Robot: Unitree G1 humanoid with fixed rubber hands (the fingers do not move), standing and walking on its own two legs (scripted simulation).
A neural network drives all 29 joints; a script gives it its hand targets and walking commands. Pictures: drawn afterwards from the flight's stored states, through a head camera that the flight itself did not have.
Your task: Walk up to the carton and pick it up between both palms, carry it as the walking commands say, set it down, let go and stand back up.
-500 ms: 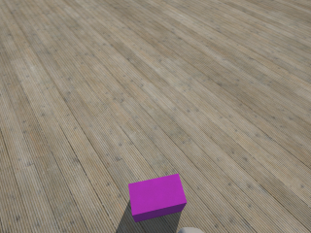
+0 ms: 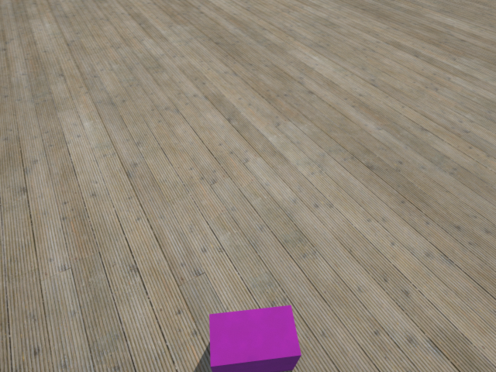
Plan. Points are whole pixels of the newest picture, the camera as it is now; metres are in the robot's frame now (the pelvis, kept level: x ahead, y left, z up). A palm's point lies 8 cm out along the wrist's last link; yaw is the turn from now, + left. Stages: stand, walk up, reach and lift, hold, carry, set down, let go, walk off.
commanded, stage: walk up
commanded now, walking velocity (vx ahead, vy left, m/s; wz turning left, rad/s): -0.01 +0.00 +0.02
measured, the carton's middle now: (252, 343) +0.34 -0.01 -0.67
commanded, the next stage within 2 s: stand in 1.72 s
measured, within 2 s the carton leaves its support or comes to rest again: neither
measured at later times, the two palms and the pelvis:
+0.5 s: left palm out of the picture +0.01 +0.23 -0.15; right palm out of the picture -0.03 -0.20 -0.15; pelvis +0.00 +0.01 +0.00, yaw +2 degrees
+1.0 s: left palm out of the picture -0.02 +0.24 -0.16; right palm out of the picture +0.04 -0.19 -0.15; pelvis +0.00 +0.03 -0.01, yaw +5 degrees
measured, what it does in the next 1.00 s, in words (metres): stands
